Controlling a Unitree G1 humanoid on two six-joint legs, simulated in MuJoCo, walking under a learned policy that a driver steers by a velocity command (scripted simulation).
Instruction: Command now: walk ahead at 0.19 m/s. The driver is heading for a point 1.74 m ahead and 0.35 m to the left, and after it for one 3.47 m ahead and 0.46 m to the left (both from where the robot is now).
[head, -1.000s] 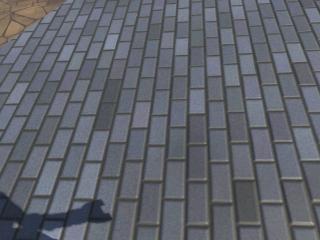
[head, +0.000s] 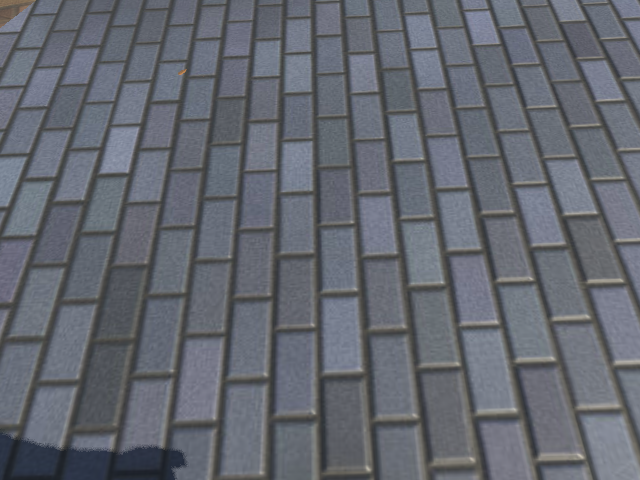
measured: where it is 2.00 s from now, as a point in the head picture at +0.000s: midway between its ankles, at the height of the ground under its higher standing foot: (322, 387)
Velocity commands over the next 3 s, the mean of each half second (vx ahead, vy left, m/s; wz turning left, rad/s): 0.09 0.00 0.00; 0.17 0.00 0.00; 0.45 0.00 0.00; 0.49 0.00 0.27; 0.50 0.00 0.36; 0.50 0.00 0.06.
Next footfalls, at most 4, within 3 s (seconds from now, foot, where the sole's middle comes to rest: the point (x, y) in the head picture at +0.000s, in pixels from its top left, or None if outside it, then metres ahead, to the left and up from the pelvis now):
0.22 left None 0.18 0.15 -0.78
1.44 right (389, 429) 0.55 -0.07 -0.78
2.04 left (263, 320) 0.81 0.21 -0.78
2.58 right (301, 201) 1.18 0.13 -0.78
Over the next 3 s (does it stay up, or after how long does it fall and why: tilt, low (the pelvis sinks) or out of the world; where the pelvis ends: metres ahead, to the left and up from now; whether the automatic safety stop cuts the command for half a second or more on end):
stays up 1.20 0.24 0.00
